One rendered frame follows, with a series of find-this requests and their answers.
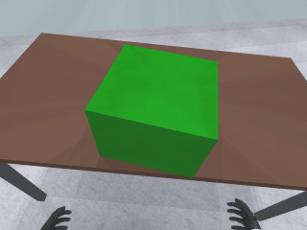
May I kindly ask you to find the right robot hand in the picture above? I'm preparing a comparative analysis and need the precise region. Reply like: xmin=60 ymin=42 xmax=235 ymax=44
xmin=227 ymin=198 xmax=261 ymax=230

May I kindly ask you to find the left robot hand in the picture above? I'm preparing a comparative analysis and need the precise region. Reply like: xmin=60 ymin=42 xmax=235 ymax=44
xmin=40 ymin=206 xmax=72 ymax=230

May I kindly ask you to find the carton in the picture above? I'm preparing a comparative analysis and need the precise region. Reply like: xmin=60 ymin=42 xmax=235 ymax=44
xmin=84 ymin=44 xmax=218 ymax=178

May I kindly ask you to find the table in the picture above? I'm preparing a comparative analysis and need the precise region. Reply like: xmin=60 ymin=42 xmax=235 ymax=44
xmin=0 ymin=33 xmax=307 ymax=221

